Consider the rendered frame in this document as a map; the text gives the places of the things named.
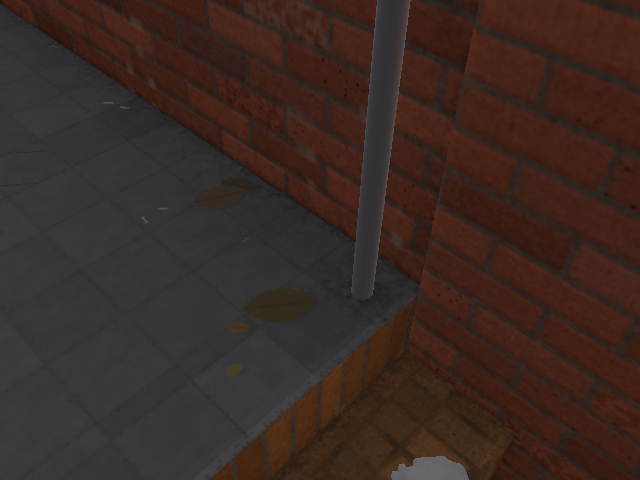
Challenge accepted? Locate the robot right thigh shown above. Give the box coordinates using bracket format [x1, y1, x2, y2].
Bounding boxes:
[391, 456, 468, 480]

